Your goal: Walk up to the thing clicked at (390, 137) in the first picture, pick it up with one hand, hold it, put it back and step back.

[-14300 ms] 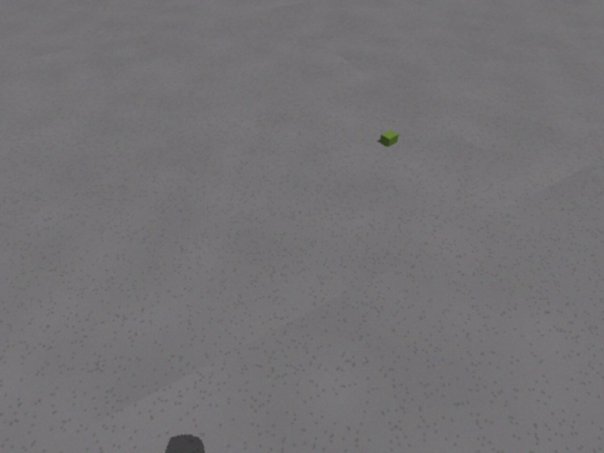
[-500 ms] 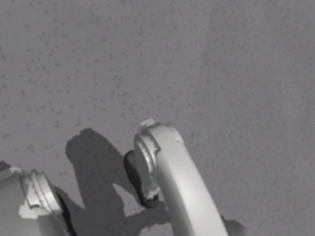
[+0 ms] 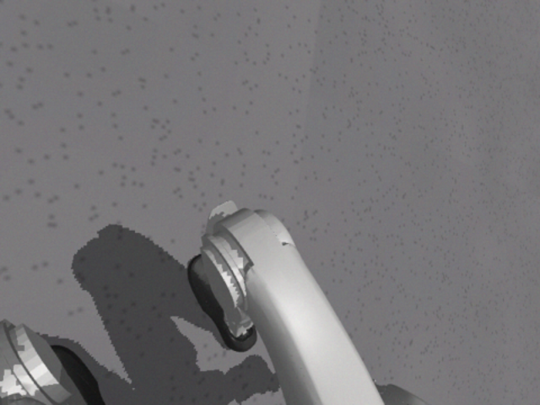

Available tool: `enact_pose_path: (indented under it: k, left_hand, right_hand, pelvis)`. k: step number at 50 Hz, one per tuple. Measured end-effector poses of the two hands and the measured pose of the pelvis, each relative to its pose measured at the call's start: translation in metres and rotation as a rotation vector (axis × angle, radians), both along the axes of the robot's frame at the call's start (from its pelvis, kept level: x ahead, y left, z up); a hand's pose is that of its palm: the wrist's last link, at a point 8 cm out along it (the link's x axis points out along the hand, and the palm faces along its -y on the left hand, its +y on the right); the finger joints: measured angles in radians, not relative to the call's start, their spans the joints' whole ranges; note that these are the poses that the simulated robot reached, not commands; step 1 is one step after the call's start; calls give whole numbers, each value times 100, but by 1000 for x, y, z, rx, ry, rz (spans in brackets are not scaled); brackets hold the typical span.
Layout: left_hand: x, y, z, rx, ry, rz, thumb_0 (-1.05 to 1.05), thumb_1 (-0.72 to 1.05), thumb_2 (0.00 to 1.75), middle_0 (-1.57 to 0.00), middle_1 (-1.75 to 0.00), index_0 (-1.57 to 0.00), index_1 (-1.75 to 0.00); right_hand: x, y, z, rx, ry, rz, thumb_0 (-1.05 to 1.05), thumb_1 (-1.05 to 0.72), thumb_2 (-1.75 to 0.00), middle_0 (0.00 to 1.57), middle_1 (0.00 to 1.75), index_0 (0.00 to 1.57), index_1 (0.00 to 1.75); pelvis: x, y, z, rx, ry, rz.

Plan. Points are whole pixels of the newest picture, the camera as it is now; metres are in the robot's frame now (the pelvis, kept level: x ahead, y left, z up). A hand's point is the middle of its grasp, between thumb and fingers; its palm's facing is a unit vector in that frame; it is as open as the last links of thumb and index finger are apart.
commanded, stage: rest palm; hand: left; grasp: from above
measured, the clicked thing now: out of the picture +0.47 +0.36 -0.30
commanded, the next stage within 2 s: close in 0.68 s
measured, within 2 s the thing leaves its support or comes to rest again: neither
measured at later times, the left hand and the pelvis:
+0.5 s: hand out of the picture +0.45 +0.34 -0.27, palm faces -0.01 -0.46 -0.89, open 14.2 cm; pelvis +0.01 +0.01 +0.00, yaw -1 degrees
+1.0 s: hand out of the picture +0.45 +0.35 -0.28, palm faces +0.02 -0.45 -0.89, open 13.3 cm; pelvis +0.00 +0.01 +0.00, yaw -2 degrees
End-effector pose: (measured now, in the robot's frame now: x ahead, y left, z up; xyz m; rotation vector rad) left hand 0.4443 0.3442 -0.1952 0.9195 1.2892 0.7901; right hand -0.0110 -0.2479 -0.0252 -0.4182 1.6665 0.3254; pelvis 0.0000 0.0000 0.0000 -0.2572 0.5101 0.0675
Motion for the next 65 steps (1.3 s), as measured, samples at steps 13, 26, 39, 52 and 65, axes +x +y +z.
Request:
enact_pose_path:
  k: [13,26,39,52,65]
  left_hand:
    - [1,8,-7,-20,-11,-1,0,-53,105,-11,-100,-7,-104]
    - [4,4,-21,-26,-3,3,0,-55,105,-11,-99,-6,-103]
    - [5,1,-29,-24,-24,12,0,-55,107,-11,-99,-6,-104]
    - [2,7,-22,-24,-22,24,0,-42,106,-17,-99,-14,-103]
    - [4,8,-18,-15,-7,-13,0,-38,101,-21,-95,-17,-98]
  right_hand:
    - [4,11,11,-24,-11,3,-1,-92,-90,20,30,20,30]
    - [11,10,23,-42,6,26,-1,-92,-90,20,30,20,30]
    - [14,9,20,-36,5,39,-1,-92,-90,19,30,20,30]
    - [13,11,18,-36,-17,41,-1,-91,-90,20,30,20,30]
    - [8,12,23,-46,-6,30,-1,-90,-90,20,30,20,30]
  pelvis:
    - [3,4,2,-25,0,4]
    - [7,6,5,-37,11,2]
    - [5,5,2,-36,3,0]
    - [3,5,2,-38,-5,-5]
    - [4,6,7,-43,2,-3]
